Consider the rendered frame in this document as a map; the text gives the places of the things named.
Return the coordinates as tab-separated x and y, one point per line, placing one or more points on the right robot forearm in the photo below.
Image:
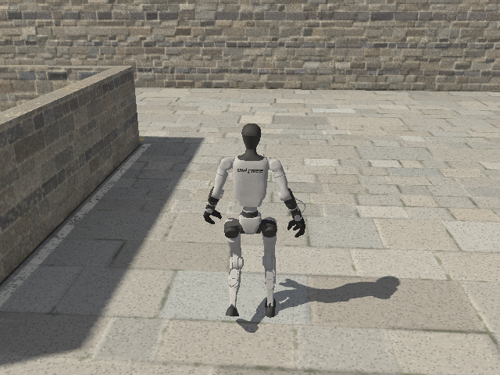
293	207

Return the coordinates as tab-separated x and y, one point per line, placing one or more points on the robot torso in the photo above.
250	183

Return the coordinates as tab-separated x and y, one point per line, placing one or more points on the left robot hand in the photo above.
214	213

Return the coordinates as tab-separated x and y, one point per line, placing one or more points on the robot left upper arm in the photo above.
221	176

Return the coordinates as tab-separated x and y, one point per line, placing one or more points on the robot right thigh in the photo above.
269	236

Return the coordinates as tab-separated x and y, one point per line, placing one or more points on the left robot forearm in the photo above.
211	203

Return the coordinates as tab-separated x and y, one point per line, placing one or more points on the right robot hand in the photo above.
299	224

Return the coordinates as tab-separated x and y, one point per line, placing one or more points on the robot right upper arm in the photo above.
280	178

